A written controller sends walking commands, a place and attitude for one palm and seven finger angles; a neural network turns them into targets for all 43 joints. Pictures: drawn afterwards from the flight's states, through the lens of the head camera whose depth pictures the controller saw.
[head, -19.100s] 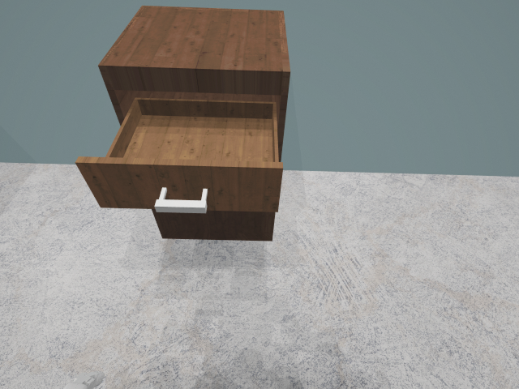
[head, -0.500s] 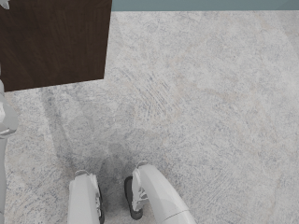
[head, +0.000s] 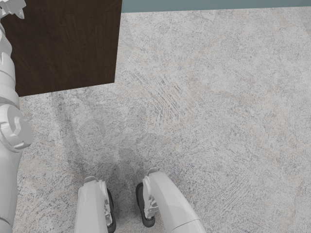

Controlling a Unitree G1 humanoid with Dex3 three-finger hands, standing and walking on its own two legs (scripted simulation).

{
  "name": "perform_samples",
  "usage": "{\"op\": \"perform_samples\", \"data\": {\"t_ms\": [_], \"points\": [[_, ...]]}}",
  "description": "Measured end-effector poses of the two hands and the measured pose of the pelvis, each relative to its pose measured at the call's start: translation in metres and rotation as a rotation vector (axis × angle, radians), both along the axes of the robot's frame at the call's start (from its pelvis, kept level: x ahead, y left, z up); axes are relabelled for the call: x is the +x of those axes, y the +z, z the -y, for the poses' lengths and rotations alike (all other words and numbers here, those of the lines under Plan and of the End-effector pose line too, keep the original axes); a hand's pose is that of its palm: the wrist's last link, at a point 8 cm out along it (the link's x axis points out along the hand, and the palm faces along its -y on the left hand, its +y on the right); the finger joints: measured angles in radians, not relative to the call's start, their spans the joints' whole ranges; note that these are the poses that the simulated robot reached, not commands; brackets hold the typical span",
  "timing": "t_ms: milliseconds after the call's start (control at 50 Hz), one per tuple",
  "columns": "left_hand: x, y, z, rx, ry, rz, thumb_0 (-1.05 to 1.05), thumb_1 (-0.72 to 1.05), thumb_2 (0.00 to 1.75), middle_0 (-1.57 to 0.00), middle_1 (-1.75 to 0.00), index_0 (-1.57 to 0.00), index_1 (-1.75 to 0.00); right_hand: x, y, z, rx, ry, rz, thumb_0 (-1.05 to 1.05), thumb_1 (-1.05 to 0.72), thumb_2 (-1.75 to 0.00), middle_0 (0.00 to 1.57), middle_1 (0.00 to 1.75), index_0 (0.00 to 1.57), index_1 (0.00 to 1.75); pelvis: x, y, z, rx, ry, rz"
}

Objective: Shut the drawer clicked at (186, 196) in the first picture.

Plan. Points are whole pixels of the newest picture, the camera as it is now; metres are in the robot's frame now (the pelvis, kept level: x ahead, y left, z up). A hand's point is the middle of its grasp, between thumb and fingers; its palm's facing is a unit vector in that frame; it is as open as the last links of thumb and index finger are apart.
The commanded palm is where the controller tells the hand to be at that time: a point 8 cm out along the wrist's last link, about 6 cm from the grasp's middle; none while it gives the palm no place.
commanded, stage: pull the fist back off the drawer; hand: left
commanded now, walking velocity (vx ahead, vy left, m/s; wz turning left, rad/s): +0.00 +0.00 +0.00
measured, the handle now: out of the picture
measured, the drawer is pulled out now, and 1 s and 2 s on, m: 0.00 0.00 0.00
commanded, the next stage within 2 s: draw the hand back to the body in 0.18 s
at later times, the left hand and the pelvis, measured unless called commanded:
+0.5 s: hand out of the picture +0.54 +0.21 +0.10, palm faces +0.17 -0.98 -0.07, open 3.3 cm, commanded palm +0.49 +0.23 +0.12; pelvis +0.06 -0.01 +0.07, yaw +2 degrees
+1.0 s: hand out of the picture +0.36 +0.24 +0.20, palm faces +0.29 -0.93 -0.25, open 3.3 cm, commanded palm +0.32 +0.27 +0.23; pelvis +0.07 -0.01 +0.14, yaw +5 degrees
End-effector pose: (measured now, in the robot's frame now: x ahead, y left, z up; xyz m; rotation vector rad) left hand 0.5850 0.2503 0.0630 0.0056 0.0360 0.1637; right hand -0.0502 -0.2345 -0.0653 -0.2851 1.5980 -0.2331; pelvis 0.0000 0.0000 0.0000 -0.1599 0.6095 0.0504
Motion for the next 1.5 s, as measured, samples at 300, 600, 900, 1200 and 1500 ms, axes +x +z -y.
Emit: {"op": "perform_samples", "data": {"t_ms": [300,600,900,1200,1500], "points": [[-0.009,0.011,0.005,0.014,0.027,-0.002,0.02,0.88,0.89,-1.40,-1.60,-1.40,-1.60,0.068,0.005,0.015,0.047,0.037,0.063,0.00,-0.90,-0.90,0.20,0.30,0.21,0.30,0.036,0.024,0.003,0.037,0.003,0.030],[-0.121,0.073,-0.016,0.017,0.052,0.002,0.02,0.90,0.90,-1.40,-1.60,-1.40,-1.60,0.187,0.052,0.018,0.116,0.101,0.337,0.00,-0.90,-0.90,0.20,0.30,0.20,0.30,0.073,0.090,0.009,0.097,0.018,0.199],[-0.225,0.131,-0.011,0.159,0.025,-0.061,0.02,0.90,0.90,-1.40,-1.60,-1.40,-1.60,0.281,0.107,0.006,0.114,0.169,0.697,0.00,-0.90,-0.90,0.20,0.30,0.20,0.30,0.071,0.125,0.006,0.143,0.031,0.421],[-0.316,0.211,-0.030,0.288,0.196,0.005,0.02,0.89,0.90,-1.40,-1.60,-1.40,-1.59,0.313,0.145,-0.038,0.194,0.274,0.857,0.01,-0.90,-0.90,0.20,0.30,0.20,0.30,0.067,0.155,0.001,0.173,0.048,0.602],[-0.401,0.277,-0.038,0.457,0.297,0.125,0.02,0.89,0.90,-1.41,-1.60,-1.40,-1.59,0.325,0.157,-0.038,0.200,0.338,0.924,0.01,-0.90,-0.90,0.20,0.30,0.20,0.30,0.072,0.162,0.002,0.179,0.055,0.657]]}}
